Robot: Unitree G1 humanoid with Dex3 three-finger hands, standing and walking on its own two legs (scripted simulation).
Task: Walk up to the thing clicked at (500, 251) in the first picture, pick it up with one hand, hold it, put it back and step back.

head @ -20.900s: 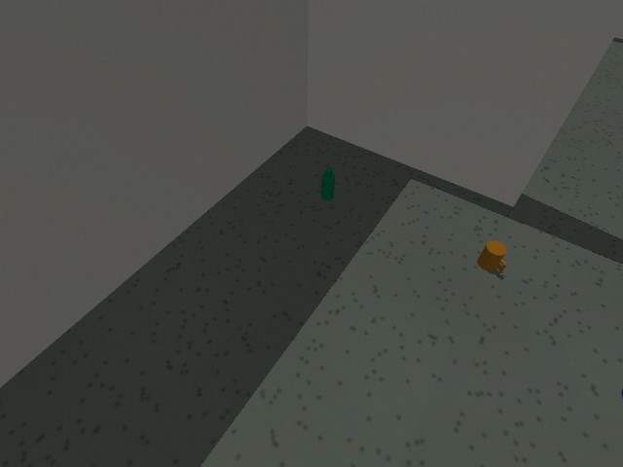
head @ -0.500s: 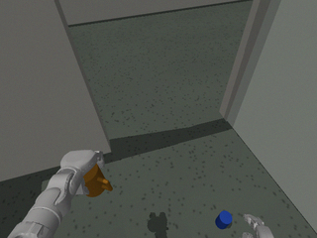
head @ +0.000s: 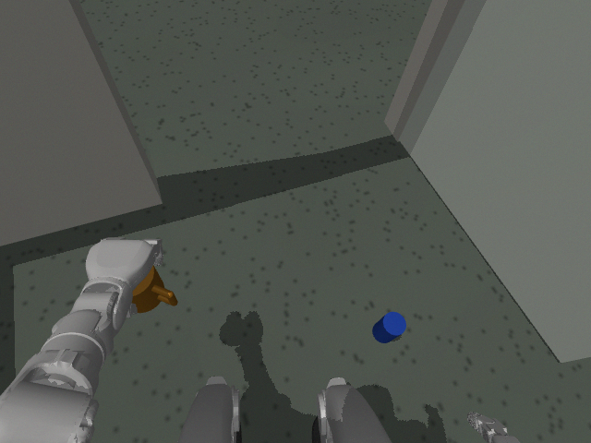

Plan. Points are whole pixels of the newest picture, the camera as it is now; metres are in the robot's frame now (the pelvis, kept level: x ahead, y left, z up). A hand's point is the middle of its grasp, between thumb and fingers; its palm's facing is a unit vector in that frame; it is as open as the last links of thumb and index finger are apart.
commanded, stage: crouch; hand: left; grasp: from above
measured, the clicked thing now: (145, 287) +0.37 +0.22 -0.15
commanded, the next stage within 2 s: lower in 1.32 s
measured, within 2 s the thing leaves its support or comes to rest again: neither
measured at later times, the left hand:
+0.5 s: hand (159, 301) +0.40 +0.25 -0.34, palm faces -0.48 +0.00 -0.88, open 9.9 cm
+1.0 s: hand (166, 303) +0.43 +0.26 -0.44, palm faces -0.48 -0.02 -0.88, open 9.8 cm
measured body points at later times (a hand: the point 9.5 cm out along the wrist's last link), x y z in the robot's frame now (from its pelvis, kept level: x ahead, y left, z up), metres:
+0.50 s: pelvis -0.03 +0.01 -0.19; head +0.18 +0.03 +0.21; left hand +0.42 +0.25 -0.29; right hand +0.00 -0.26 -0.32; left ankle +0.05 +0.12 -0.64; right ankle +0.03 -0.14 -0.64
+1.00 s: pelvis -0.03 +0.00 -0.27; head +0.21 +0.04 +0.10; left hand +0.45 +0.26 -0.39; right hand +0.01 -0.28 -0.38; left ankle +0.05 +0.12 -0.64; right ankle +0.03 -0.14 -0.64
